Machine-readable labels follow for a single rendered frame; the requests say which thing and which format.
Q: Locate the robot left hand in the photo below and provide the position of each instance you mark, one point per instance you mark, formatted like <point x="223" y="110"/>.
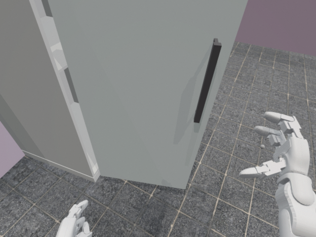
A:
<point x="72" y="223"/>

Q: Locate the fridge door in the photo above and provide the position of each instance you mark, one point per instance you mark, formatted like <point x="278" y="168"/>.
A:
<point x="137" y="67"/>

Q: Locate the robot right hand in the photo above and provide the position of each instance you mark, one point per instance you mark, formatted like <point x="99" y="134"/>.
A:
<point x="295" y="150"/>

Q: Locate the handle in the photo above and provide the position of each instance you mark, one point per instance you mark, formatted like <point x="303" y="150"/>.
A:
<point x="208" y="78"/>

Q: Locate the robot right forearm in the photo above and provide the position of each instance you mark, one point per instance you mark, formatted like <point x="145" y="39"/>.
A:
<point x="297" y="206"/>

